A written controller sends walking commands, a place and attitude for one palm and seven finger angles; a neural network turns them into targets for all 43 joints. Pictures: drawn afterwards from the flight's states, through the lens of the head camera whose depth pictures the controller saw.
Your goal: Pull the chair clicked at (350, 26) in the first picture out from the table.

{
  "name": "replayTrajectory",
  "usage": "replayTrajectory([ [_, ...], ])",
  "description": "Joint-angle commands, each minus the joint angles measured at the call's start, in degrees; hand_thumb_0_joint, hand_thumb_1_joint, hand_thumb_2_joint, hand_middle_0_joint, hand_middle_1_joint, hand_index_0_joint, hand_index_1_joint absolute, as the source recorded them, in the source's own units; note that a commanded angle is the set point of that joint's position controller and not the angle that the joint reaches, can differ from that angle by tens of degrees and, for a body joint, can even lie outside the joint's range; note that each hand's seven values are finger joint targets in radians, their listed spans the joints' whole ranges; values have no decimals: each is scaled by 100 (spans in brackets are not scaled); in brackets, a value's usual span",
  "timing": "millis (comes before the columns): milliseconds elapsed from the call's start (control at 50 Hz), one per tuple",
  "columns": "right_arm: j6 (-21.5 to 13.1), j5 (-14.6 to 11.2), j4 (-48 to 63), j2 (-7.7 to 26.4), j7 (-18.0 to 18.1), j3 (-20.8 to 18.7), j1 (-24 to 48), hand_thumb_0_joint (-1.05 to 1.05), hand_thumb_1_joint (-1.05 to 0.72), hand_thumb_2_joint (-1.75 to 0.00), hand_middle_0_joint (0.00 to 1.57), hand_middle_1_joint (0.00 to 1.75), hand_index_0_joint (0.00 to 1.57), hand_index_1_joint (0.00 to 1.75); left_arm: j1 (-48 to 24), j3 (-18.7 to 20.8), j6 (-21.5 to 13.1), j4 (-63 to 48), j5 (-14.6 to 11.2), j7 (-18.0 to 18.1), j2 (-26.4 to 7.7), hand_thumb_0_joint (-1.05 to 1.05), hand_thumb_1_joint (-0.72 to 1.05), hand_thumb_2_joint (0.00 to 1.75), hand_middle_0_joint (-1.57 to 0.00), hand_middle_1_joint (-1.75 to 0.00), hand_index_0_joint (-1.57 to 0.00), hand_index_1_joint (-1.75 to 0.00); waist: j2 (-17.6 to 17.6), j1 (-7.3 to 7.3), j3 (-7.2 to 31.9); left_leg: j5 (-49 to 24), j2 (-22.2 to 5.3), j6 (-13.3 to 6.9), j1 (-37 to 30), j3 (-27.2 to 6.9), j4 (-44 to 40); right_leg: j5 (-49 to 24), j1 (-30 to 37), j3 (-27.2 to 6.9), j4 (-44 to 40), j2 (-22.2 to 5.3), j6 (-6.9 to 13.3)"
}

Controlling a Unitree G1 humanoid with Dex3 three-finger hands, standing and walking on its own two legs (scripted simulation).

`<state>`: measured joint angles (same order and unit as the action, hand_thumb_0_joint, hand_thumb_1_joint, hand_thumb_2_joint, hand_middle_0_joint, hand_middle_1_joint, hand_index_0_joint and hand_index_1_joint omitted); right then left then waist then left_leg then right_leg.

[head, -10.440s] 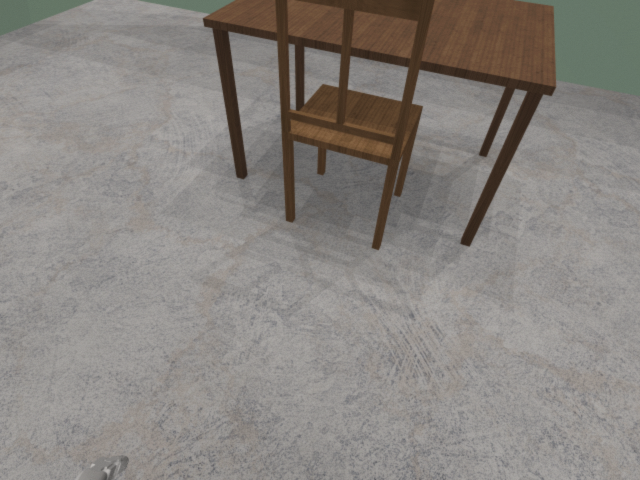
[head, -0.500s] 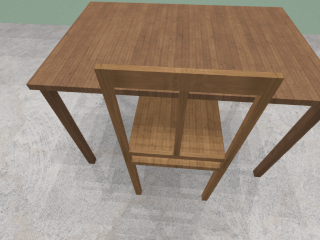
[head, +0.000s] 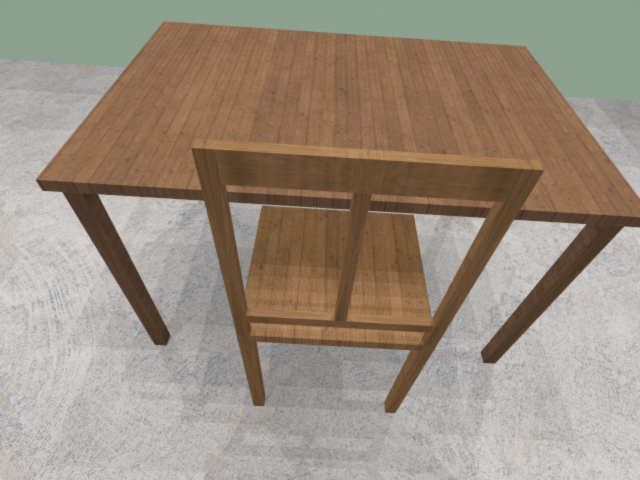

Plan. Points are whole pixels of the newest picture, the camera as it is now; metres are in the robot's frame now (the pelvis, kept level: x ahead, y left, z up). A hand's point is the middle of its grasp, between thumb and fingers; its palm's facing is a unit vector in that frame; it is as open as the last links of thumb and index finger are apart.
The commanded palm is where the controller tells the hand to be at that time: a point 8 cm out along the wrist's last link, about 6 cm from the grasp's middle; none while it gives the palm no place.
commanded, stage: come to a stop and stand still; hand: left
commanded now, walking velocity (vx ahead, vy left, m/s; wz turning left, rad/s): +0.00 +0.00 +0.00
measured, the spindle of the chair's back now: (349, 265) +0.46 -0.03 -0.05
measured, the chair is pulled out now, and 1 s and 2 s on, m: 0.00 0.00 0.00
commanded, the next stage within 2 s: look again from close up in 0.48 s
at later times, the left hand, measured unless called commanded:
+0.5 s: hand out of the picture +0.01 +0.18 -0.17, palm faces +0.02 -0.99 -0.17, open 7.3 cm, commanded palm none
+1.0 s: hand out of the picture +0.00 +0.18 -0.17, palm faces +0.01 -0.98 -0.18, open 7.3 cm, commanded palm none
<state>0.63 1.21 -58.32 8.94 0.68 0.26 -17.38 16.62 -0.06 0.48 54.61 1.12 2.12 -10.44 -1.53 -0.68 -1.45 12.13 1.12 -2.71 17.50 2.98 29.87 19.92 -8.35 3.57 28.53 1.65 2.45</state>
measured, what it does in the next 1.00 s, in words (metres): stands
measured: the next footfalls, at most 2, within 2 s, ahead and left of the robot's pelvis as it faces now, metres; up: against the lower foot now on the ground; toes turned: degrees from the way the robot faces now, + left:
none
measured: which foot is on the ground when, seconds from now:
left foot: down 0.00-1.00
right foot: down 0.00-1.00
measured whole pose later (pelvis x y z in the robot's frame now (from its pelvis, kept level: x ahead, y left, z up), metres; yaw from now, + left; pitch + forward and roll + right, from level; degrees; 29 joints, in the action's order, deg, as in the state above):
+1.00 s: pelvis +0.02 +0.02 +0.01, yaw -1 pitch -1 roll +1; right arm -1.2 0.2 -64.7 8.5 1.8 0.5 -15.4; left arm 19.3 -0.7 -0.2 62.9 1.1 2.4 -8.8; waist -1.7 0.5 -1.5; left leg 10.8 3.5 -4.2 11.2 4.5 22.7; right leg 18.8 -3.1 2.0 22.8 -0.6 0.5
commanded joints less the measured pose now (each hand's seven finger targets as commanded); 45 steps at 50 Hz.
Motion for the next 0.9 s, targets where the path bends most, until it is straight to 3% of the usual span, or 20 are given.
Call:
replayTrajectory([
  [0, -190, -47, 296, 697, 34, -109, 11, 0, -90, -90, 20, 30, 20, 30, 463, 93, -142, -105, -40, 32, -495, 0, 90, 90, -20, -30, -20, -30, 382, 148, 102, 98, -693, -132, -309, -1045, -871, -300, -292, -595, -622, -611, 60],
  [120, -256, -94, 33, 633, 78, -72, -112, 0, -90, -90, 20, 30, 20, 30, 598, 37, -184, 192, -57, 54, -426, 0, 90, 90, -20, -30, -20, -30, 187, 116, 229, -1050, -677, -130, -759, -852, -637, -1091, -193, -618, -637, -710, 17],
  [200, -261, -110, -105, 618, 97, -66, -121, 0, -90, -90, 20, 30, 20, 30, 692, 12, -171, 375, -48, 73, -377, 0, 90, 90, -20, -30, -20, -30, 207, 107, 63, -1256, -694, -145, -872, -862, -701, -1084, -271, -580, -656, -698, -28],
  [260, -261, -114, -179, 609, 108, -63, -61, 0, -90, -90, 20, 30, 20, 30, 728, 6, -151, 481, -41, 75, -337, 0, 90, 90, -20, -30, -20, -30, 216, 131, -162, -1149, -708, -155, -827, -895, -826, -923, -346, -546, -700, -687, -49],
  [360, -263, -117, -242, 625, 114, -59, 13, 0, -90, -90, 20, 30, 20, 30, 779, -9, -160, 608, -30, 78, -322, 0, 90, 90, -20, -30, -20, -30, 35, 120, -170, -1250, -679, -142, -992, -844, -845, -1109, -360, -573, -767, -742, -70],
  [440, -257, -131, -272, 586, 110, -54, 90, 0, -90, -90, 20, 30, 20, 30, 792, -12, -151, 647, -26, 70, -306, 0, 90, 90, -20, -30, -20, -30, 136, 134, -300, -987, -669, -132, -963, -816, -987, -971, -404, -579, -866, -742, -80],
  [620, -277, -118, -306, 609, 118, -60, 93, 0, -90, -90, 20, 30, 20, 30, 792, -14, -171, 680, -28, 75, -326, 0, 90, 90, -20, -30, -20, -30, 110, 122, -88, -1361, -659, -105, -1166, -803, -927, -1282, -261, -596, -882, -792, -94],
  [780, -258, -117, -355, 589, 117, -61, 85, 0, -90, -90, 20, 30, 20, 30, 777, -8, -145, 711, -28, 66, -313, 0, 90, 90, -20, -30, -20, -30, 126, 142, -301, -987, -649, -88, -1059, -820, -1062, -1026, -316, -569, -962, -793, -87],
  [880, -260, -118, -383, 583, 115, -65, 21, 0, -90, -90, 20, 30, 20, 30, 787, -3, -146, 717, -29, 59, -310, 0, 90, 90, -20, -30, -20, -30, 98, 138, -222, -970, -657, -89, -1115, -839, -1096, -1029, -289, -565, -961, -785, -88],
])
